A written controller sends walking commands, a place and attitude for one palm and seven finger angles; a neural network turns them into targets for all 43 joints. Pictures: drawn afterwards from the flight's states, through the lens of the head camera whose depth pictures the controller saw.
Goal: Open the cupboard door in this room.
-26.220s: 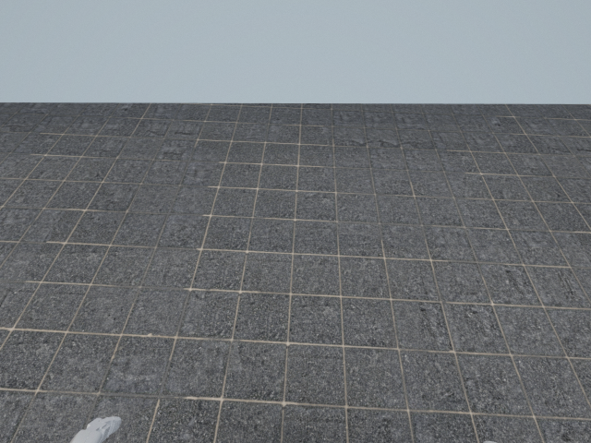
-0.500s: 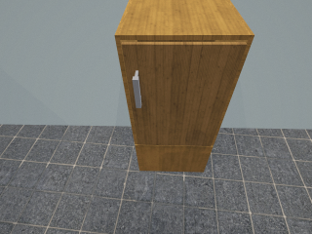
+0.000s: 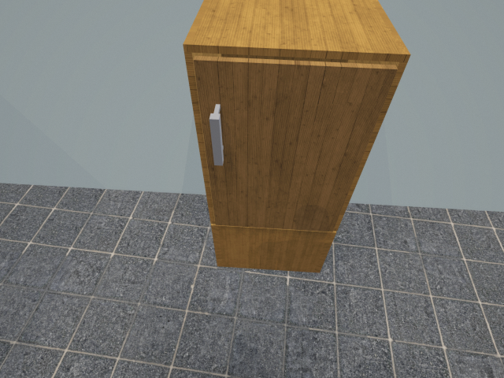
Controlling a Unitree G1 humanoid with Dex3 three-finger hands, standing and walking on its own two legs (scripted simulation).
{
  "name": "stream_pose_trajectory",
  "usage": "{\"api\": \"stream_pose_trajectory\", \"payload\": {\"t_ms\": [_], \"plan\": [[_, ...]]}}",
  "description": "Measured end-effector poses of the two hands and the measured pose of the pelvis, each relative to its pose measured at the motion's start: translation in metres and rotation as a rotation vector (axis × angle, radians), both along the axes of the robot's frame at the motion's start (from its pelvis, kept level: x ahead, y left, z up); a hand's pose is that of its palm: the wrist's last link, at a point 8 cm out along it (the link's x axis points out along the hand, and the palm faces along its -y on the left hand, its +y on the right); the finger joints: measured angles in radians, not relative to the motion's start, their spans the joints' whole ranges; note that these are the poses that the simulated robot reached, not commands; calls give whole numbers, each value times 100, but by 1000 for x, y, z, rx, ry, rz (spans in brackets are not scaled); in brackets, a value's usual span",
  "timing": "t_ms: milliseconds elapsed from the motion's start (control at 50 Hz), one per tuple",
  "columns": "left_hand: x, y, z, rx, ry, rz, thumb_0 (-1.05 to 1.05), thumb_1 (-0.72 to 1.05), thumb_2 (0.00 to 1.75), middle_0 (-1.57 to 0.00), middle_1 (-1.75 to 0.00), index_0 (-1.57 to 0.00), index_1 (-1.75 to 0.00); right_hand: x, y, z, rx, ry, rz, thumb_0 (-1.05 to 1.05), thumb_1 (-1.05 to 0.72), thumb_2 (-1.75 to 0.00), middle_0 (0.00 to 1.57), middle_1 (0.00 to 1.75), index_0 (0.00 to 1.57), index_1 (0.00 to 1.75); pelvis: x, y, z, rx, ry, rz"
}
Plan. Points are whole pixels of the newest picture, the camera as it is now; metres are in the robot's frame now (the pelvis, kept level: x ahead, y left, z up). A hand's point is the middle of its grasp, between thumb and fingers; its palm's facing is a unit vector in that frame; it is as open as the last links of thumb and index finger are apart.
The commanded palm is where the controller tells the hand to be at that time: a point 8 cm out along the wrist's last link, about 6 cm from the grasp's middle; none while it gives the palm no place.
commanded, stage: look again from close up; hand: left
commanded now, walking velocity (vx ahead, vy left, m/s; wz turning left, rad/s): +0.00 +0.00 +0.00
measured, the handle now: (218, 135) +0.62 +0.11 +0.01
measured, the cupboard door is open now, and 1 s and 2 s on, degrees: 0 0 0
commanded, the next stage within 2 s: shuffle to correct the standing spot in 0.52 s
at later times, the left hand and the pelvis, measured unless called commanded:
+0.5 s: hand out of the picture -0.01 +0.18 -0.18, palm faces +0.06 -0.98 -0.20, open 7.4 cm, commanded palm none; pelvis -0.03 +0.01 -0.01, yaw +1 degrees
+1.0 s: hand out of the picture -0.14 +0.16 -0.18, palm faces +0.13 -0.98 -0.16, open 7.4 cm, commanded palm none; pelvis -0.05 +0.01 +0.00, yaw +1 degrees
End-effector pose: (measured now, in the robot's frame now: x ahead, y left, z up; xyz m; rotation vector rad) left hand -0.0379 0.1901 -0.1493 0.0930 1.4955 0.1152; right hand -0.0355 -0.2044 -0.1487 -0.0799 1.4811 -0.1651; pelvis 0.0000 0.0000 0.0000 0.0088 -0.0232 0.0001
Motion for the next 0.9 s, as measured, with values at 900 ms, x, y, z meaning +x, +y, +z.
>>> {"api": "stream_pose_trajectory", "payload": {"t_ms": [900], "plan": [[-85, 31, -2, 6, 31, 57, 1, 91, 90, -20, -30, -19, -29, -55, 5, 3, -48, -15, -11, 1, -91, -90, 21, 30, 20, 30, -46, 18, -4, -17, -7, -1]]}}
